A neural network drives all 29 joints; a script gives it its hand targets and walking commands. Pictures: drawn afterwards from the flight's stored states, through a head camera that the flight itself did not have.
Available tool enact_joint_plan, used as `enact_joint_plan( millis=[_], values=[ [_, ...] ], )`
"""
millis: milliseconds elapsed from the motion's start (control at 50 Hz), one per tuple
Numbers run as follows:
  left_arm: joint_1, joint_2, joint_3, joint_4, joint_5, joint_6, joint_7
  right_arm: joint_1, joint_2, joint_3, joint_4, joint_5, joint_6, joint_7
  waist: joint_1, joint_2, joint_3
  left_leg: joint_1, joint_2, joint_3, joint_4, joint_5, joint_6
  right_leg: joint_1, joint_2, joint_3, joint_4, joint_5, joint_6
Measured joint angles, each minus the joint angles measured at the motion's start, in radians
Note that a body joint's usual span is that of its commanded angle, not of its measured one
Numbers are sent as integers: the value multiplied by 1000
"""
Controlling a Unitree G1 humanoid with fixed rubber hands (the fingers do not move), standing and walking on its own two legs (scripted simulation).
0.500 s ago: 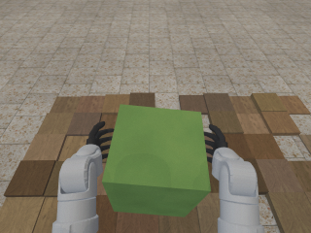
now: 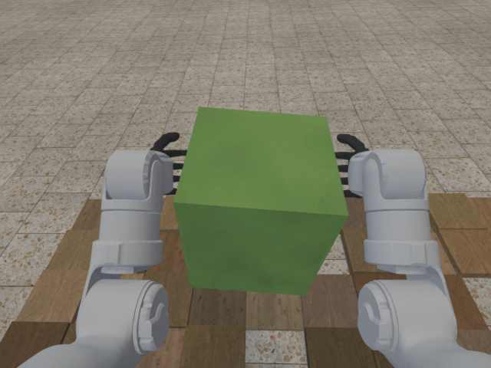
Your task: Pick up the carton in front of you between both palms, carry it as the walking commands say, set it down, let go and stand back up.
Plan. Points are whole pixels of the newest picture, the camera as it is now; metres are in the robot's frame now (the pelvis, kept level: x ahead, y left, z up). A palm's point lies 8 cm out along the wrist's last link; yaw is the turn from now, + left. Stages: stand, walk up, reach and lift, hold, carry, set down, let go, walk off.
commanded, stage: carry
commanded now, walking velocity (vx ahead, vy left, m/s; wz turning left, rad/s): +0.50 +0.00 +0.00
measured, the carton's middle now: (255, 206) +0.38 +0.00 +0.08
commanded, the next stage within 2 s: none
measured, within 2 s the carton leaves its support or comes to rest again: neither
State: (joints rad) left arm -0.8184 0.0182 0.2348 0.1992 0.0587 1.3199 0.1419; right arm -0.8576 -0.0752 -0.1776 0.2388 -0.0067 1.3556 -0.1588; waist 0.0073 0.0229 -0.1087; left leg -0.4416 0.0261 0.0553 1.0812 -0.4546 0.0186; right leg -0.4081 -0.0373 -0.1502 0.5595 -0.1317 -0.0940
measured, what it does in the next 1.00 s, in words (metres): goes down: left foot, then right foot 0.04 m lower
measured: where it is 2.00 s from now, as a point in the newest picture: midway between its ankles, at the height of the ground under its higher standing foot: (251, 196)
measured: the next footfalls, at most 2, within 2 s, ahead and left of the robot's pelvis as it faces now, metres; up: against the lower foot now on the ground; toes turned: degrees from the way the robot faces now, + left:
left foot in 0.32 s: +0.36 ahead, +0.08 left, +0.00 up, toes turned +5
right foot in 0.74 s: +0.61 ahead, -0.12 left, -0.03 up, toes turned -7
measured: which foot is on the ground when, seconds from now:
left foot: up 0.00-0.30, down 0.32-0.74, up 0.76-1.00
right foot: down 0.00-0.34, up 0.36-0.72, down 0.74-1.00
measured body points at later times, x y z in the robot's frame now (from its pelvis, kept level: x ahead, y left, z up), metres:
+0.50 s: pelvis +0.29 +0.01 +0.00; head +0.37 +0.01 +0.44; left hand +0.69 +0.13 +0.08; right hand +0.66 -0.17 +0.08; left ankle +0.32 +0.07 -0.73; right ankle +0.26 -0.11 -0.68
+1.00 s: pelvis +0.61 -0.03 -0.03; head +0.65 -0.05 +0.42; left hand +0.98 +0.13 +0.07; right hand +0.99 -0.17 +0.06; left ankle +0.68 +0.10 -0.70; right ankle +0.57 -0.11 -0.77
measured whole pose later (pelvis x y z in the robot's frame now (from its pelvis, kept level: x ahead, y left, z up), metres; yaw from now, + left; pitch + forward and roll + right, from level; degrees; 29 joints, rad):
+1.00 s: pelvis +0.61 -0.03 -0.03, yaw -1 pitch +5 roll +1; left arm -0.65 -0.05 0.23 0.09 0.09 1.20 0.16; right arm -0.69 0.01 -0.17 0.14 -0.08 1.26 -0.15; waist 0.04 0.01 0.00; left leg -0.68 0.05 0.05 0.95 -0.30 0.00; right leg -0.25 -0.01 -0.10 0.44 -0.28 -0.05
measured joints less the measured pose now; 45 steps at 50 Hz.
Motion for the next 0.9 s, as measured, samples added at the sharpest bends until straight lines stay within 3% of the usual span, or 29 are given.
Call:
enact_joint_plan(
  millis=[140, 240, 300, 340, 380, 420, 560, 660, 720, 780, 820, 900],
  values=[
    [-28, -8, 53, -87, -1, 28, 8, -39, 39, -46, -80, -35, 32, -12, 28, -9, 77, -196, 8, 7, -115, 126, -2, 137, 18, 7, -105, -49, -1],
    [-45, -23, 65, -98, 11, 5, 7, -32, 62, -83, -126, -70, 23, 0, 42, -11, 89, -206, -4, 31, -371, 307, 11, 249, 31, 14, -132, -135, 15],
    [-45, -24, 61, -66, 21, -11, 5, -22, 69, -89, -104, -91, 7, 14, 43, -11, 79, -124, -34, 90, -571, 449, 42, 303, 33, 12, -61, -231, 34],
    [-38, -7, 55, -41, 21, -26, -2, -10, 89, -82, -75, -111, -23, 16, 22, -45, 80, -89, -57, 110, -549, 367, 88, 256, 8, 36, 140, -263, 53],
    [-24, 2, 62, -15, 22, -45, -10, 3, 108, -73, -45, -130, -50, 15, -10, -58, 98, -87, -66, 111, -488, 286, 96, 122, 29, 116, 455, -317, 69],
    [6, -8, 59, -9, 28, -54, -12, 47, 117, -65, -46, -129, -60, 13, -37, -51, 118, -51, -68, 103, -496, 260, 83, 8, 44, 149, 607, -311, 69],
    [103, -67, 46, -135, 64, -88, -6, 161, 121, -38, -152, -71, -106, -9, -91, -41, 183, 95, -68, 91, -558, 172, 77, -217, 1, 169, 342, -166, 92],
    [158, -86, 47, -220, 68, -117, -7, 186, 121, -14, -188, -54, -144, -11, -102, -37, 156, 193, -68, 86, -509, 34, 49, -210, -15, 149, 66, 59, 90],
    [153, -85, 38, -212, 73, -125, -9, 180, 106, -3, -181, -49, -147, -11, -87, -35, 114, 243, -56, 80, -402, -92, 27, -104, -5, 78, -107, 194, 68],
    [123, -85, 13, -139, 90, -154, -9, 143, 64, -1, -121, -43, -151, 0, -45, 7, 82, 157, -25, 12, -82, -147, 16, -62, 30, 35, -26, -27, 34],
    [122, -81, -1, -84, 89, -156, -8, 140, 54, -2, -74, -47, -141, 6, -20, 2, 73, 53, -36, -20, 104, -123, 12, -53, 35, 35, 14, -68, 25],
    [162, -71, -8, -60, 58, -127, 3, 157, 67, 8, -41, -67, -104, 8, 11, -18, 79, -121, -12, -7, 124, -18, -4, 36, 28, 42, -38, -111, 28]
  ],
)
